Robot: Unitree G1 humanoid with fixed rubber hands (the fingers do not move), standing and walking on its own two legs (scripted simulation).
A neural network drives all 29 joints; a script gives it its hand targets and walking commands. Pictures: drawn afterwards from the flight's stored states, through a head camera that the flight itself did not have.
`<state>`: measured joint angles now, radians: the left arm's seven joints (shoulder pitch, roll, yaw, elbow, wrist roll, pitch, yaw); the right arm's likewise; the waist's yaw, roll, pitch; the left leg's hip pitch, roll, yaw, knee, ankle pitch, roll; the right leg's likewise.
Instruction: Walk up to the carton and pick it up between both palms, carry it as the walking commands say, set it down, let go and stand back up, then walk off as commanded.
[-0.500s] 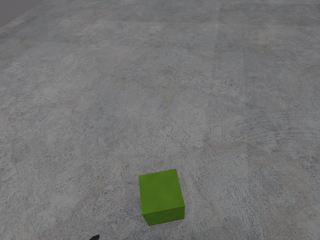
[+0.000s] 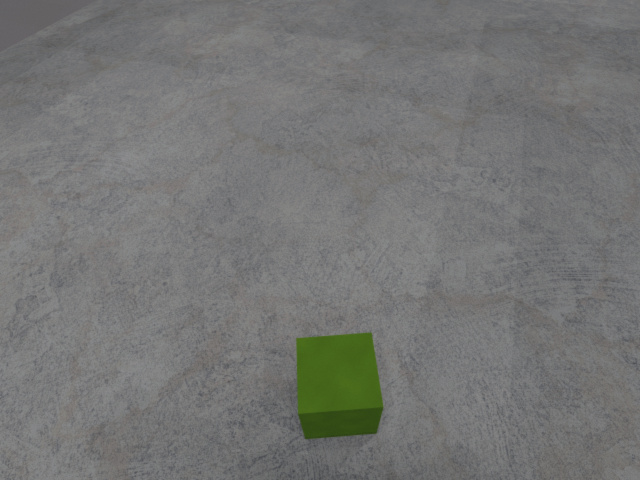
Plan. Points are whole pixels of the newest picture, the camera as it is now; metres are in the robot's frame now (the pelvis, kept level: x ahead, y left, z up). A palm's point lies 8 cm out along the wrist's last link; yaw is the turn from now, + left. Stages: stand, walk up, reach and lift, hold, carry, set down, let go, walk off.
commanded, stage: walk up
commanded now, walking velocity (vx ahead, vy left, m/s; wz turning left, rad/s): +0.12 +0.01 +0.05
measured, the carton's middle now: (337, 387) +0.45 +0.01 -0.65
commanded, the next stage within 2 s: stand in 0.94 s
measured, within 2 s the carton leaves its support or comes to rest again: neither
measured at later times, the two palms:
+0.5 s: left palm out of the picture +0.01 +0.26 -0.15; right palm out of the picture -0.01 -0.16 -0.15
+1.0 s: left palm out of the picture +0.01 +0.24 -0.14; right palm out of the picture -0.01 -0.19 -0.15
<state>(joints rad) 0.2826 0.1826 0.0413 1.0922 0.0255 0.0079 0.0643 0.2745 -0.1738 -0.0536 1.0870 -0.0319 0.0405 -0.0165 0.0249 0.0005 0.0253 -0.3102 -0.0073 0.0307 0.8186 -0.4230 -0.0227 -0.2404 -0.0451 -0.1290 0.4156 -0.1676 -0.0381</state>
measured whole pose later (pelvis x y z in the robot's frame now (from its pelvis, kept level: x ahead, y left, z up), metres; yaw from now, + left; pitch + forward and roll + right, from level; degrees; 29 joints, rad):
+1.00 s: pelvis +0.02 +0.02 +0.00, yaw +0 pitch -1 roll +0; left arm 0.30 0.14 0.02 1.11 0.01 -0.02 0.04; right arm 0.30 -0.14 -0.01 1.14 -0.01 -0.01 -0.05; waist -0.01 0.01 0.04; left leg -0.11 0.04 0.07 0.38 -0.25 -0.02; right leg -0.16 -0.02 -0.10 0.39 -0.21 -0.01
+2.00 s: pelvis -0.06 +0.04 -0.08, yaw -1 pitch +16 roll +1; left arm -0.29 0.11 0.08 0.48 -0.03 0.56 0.07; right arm -0.35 -0.24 -0.13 0.61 -0.01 0.52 0.08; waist 0.01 0.01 0.04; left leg -0.91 0.03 0.07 1.01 -0.38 0.02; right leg -0.95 -0.06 -0.05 1.00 -0.32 -0.01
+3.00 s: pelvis -0.06 +0.02 -0.12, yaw +0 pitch +48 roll +2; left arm -1.15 0.18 0.36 0.82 0.04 0.13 0.09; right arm -1.24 -0.34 -0.32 0.97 -0.04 0.12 0.04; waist 0.00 0.01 -0.05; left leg -1.57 0.04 0.05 1.04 -0.31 0.00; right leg -1.61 -0.05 -0.05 1.02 -0.25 -0.03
